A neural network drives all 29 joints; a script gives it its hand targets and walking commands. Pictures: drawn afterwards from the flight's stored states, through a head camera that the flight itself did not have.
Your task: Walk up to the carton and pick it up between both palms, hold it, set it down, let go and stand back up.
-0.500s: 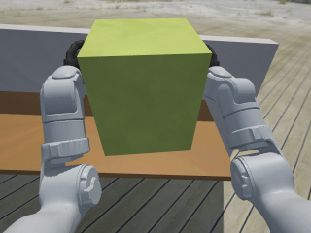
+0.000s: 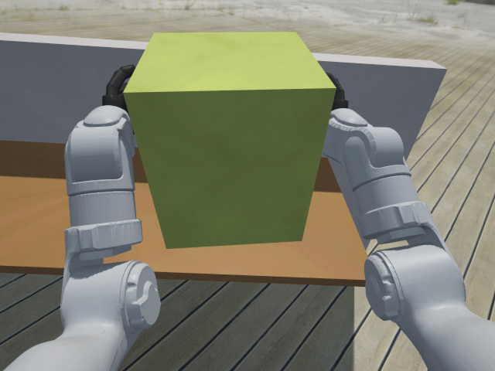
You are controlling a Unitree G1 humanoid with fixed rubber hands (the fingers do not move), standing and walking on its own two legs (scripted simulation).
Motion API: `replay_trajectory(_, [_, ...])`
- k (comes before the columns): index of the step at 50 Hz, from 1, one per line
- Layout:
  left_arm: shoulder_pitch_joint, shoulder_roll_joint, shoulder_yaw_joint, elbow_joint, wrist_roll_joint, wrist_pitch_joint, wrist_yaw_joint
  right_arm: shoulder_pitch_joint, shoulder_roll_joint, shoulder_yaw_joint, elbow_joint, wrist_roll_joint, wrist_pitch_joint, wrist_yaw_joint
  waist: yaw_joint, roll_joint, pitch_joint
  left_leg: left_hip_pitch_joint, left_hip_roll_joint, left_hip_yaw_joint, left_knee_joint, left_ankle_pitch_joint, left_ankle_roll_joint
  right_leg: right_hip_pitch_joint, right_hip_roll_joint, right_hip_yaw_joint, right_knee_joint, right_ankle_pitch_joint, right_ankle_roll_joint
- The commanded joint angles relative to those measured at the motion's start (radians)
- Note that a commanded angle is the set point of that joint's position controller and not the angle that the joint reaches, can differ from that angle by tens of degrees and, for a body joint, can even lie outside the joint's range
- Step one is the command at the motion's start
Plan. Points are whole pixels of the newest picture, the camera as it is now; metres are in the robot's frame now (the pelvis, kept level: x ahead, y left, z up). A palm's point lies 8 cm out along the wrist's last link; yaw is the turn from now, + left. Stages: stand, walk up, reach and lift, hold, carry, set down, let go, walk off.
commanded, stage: hold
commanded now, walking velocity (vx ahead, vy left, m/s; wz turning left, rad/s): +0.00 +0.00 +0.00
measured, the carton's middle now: (230, 140) +0.38 +0.01 +0.26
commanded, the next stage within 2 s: none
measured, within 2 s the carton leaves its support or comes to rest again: neither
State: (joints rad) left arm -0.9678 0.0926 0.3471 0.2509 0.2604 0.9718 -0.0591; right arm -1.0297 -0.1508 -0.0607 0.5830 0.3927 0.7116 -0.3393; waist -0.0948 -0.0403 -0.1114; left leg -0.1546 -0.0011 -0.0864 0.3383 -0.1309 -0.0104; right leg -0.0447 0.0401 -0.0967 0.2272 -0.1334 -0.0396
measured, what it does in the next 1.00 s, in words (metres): stands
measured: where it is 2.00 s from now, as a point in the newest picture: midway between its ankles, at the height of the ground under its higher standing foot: outside the picture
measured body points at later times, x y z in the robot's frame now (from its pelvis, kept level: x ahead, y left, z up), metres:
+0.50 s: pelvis +0.01 +0.00 +0.00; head -0.05 +0.03 +0.45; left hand +0.40 +0.16 +0.29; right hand +0.39 -0.15 +0.29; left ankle +0.04 +0.12 -0.75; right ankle +0.00 -0.09 -0.75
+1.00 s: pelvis +0.00 +0.00 +0.00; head -0.06 +0.03 +0.45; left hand +0.39 +0.15 +0.29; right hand +0.39 -0.15 +0.28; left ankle +0.04 +0.12 -0.75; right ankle +0.00 -0.09 -0.75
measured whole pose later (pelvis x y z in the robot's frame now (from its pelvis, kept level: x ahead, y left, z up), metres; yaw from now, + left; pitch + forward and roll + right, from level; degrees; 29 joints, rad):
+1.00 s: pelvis +0.00 +0.00 +0.00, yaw +0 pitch -4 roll -1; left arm -0.93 0.07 0.34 0.19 0.27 0.98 -0.06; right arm -0.97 -0.15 -0.05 0.51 0.40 0.72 -0.34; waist -0.10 -0.04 -0.09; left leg -0.13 0.00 -0.09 0.33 -0.14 -0.01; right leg -0.02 0.04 -0.09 0.22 -0.14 -0.04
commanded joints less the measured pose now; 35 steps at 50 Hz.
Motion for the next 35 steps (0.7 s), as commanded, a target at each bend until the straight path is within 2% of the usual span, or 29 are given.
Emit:
replay_trajectory(1, [-0.720,-0.521,-0.370,-0.164,-0.182,-0.085,-0.140,-0.801,0.399,0.194,-0.267,0.096,-0.043,0.057,-0.012,0.103,-0.423,0.137,-0.043,0.041,-0.012,0.226,-0.027,0.099,0.010,0.019,-0.010,0.182,0.056])
replay_trajectory(5, [-0.698,-0.518,-0.381,-0.194,-0.184,-0.077,-0.138,-0.781,0.396,0.206,-0.295,0.106,-0.042,0.055,-0.014,0.094,-0.427,0.162,-0.044,0.038,-0.002,0.267,-0.032,0.109,0.013,0.020,-0.008,0.229,0.054])
replay_trajectory(10, [-0.672,-0.520,-0.369,-0.165,-0.182,-0.074,-0.140,-0.776,0.392,0.203,-0.311,0.100,-0.041,0.052,-0.009,0.084,-0.409,0.141,-0.041,0.037,-0.014,0.219,-0.024,0.112,0.012,0.019,-0.011,0.193,0.057])
replay_trajectory(17, [-0.674,-0.527,-0.392,-0.210,-0.187,-0.072,-0.138,-0.759,0.400,0.220,-0.327,0.116,-0.037,0.046,-0.017,0.098,-0.429,0.169,-0.045,0.038,-0.004,0.260,-0.027,0.118,0.015,0.018,-0.007,0.232,0.058])
replay_trajectory(24, [-0.654,-0.523,-0.394,-0.224,-0.179,-0.060,-0.138,-0.759,0.408,0.238,-0.345,0.119,-0.039,0.044,-0.006,0.080,-0.398,0.177,-0.046,0.036,-0.007,0.267,-0.029,0.105,0.017,0.014,-0.007,0.242,0.059])
replay_trajectory(25, [-0.649,-0.529,-0.393,-0.220,-0.180,-0.061,-0.139,-0.751,0.399,0.231,-0.342,0.121,-0.040,0.043,-0.016,0.085,-0.399,0.178,-0.045,0.041,-0.002,0.274,-0.034,0.113,0.017,0.015,-0.009,0.247,0.057])
replay_trajectory(29, [-0.651,-0.520,-0.394,-0.216,-0.179,-0.059,-0.139,-0.738,0.395,0.231,-0.326,0.118,-0.035,0.044,-0.011,0.098,-0.387,0.159,-0.048,0.043,-0.009,0.247,-0.031,0.102,0.014,0.018,-0.011,0.220,0.056])
replay_trajectory(32, [-0.653,-0.529,-0.408,-0.234,-0.192,-0.064,-0.137,-0.737,0.405,0.233,-0.353,0.119,-0.032,0.047,-0.024,0.091,-0.418,0.187,-0.046,0.038,-0.008,0.259,-0.027,0.103,0.016,0.016,-0.006,0.241,0.059])
replay_trajectory(35, [-0.653,-0.533,-0.413,-0.240,-0.192,-0.065,-0.139,-0.737,0.405,0.232,-0.366,0.121,-0.034,0.045,-0.023,0.093,-0.417,0.195,-0.045,0.039,0.000,0.267,-0.034,0.100,0.018,0.017,-0.007,0.249,0.056])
